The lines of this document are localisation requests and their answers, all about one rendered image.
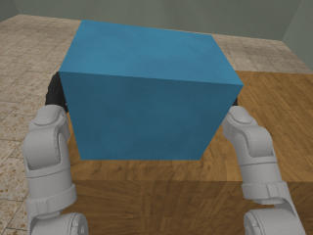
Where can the robot right hand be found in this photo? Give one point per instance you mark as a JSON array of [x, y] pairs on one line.
[[235, 102]]

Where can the robot right upper arm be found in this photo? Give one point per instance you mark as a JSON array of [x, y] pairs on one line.
[[271, 221]]

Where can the robot left upper arm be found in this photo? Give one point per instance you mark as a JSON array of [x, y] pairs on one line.
[[73, 223]]

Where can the robot left hand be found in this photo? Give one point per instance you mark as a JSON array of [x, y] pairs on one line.
[[55, 94]]

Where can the carton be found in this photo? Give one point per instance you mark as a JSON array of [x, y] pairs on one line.
[[137, 93]]

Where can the robot right forearm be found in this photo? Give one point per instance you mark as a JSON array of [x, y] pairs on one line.
[[262, 180]]

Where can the robot left forearm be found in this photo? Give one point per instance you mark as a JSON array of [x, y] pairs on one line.
[[47, 165]]

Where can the pedestal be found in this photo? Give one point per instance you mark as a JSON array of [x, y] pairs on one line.
[[205, 196]]

